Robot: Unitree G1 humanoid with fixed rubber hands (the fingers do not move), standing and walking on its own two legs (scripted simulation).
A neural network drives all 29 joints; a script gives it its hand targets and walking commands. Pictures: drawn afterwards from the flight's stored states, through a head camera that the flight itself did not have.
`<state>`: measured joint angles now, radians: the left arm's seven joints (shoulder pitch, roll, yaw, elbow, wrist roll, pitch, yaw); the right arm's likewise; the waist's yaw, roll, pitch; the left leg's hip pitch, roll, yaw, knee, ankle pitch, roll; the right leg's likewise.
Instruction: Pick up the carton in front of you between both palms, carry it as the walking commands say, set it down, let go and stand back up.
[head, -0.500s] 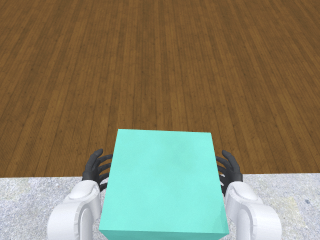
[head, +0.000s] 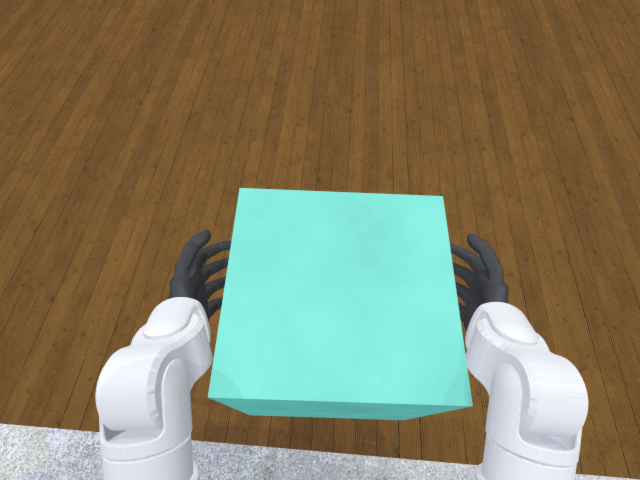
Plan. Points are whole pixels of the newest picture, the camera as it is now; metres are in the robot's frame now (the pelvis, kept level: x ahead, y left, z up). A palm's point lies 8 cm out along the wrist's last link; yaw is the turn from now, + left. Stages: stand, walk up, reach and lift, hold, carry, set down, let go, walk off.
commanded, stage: carry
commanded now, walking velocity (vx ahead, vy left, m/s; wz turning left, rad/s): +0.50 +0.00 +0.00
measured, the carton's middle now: (333, 320) +0.29 +0.00 +0.06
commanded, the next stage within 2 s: none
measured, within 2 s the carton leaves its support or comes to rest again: neither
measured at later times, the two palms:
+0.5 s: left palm (257, 96) +0.70 +0.15 +0.11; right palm (432, 104) +0.67 -0.15 +0.12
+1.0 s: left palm out of the picture +1.00 +0.16 +0.21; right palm out of the picture +1.03 -0.15 +0.20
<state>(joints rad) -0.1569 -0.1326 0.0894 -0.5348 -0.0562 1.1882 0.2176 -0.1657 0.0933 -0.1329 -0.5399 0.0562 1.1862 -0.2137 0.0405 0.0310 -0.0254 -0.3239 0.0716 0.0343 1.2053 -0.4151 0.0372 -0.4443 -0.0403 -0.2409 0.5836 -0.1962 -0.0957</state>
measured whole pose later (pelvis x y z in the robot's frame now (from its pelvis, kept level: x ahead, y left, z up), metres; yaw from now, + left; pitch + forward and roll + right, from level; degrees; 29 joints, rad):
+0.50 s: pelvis +0.33 +0.03 +0.01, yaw -2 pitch +6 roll +0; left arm -0.50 -0.12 0.31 -0.24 -0.02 1.09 0.22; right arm -0.53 0.16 -0.27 -0.19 0.01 1.06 -0.20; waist -0.08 -0.02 0.06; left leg -0.50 0.00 0.16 0.62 -0.40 0.06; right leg -0.51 -0.01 0.00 1.36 -0.45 -0.04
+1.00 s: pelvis +0.68 -0.02 +0.08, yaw +0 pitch +5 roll +0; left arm -0.48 -0.13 0.23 -0.26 -0.04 1.11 0.21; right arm -0.47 0.15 -0.31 -0.29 -0.03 1.08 -0.21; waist 0.12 0.00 0.01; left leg -0.75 0.03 0.05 1.23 -0.40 0.06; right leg -0.28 0.00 -0.13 0.47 -0.45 -0.04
